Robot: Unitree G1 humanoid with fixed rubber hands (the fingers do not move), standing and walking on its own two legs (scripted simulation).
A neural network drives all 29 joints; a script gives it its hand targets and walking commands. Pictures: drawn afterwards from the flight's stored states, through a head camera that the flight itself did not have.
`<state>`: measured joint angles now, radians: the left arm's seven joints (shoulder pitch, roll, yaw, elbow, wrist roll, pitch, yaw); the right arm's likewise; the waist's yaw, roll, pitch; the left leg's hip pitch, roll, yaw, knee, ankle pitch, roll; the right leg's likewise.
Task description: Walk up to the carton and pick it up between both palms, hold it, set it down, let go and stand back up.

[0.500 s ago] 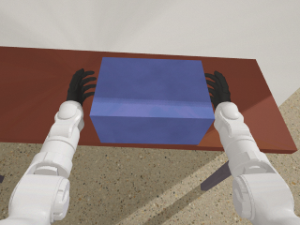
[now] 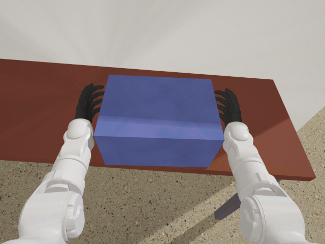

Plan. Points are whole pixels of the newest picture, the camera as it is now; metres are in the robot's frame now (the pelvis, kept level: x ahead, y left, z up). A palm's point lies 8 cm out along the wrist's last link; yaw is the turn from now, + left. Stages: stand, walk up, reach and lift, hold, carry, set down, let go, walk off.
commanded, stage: reach and lift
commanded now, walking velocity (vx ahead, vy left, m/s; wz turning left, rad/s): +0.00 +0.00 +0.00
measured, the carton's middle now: (159, 121) +0.44 +0.02 +0.04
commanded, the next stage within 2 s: none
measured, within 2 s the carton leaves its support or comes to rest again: leaves its support in 0.98 s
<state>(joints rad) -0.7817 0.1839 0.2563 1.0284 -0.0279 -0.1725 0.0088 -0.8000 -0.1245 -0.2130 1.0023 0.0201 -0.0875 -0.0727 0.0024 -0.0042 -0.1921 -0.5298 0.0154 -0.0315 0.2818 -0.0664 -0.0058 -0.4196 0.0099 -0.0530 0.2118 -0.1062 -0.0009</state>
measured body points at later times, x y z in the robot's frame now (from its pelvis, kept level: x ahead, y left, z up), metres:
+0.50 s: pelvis +0.02 +0.00 +0.01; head +0.07 +0.01 +0.45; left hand +0.44 +0.21 +0.07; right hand +0.44 -0.17 +0.07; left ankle +0.02 +0.12 -0.75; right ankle -0.03 -0.12 -0.75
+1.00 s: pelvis +0.02 +0.00 +0.01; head +0.06 +0.03 +0.45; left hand +0.43 +0.21 +0.07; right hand +0.43 -0.17 +0.08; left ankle +0.02 +0.12 -0.75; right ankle -0.03 -0.12 -0.75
